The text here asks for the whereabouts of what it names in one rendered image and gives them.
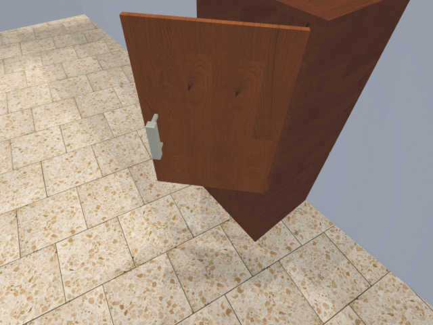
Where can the handle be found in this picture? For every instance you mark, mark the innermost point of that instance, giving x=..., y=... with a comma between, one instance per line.
x=153, y=138

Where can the cupboard door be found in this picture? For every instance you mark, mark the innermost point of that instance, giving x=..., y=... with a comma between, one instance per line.
x=221, y=90

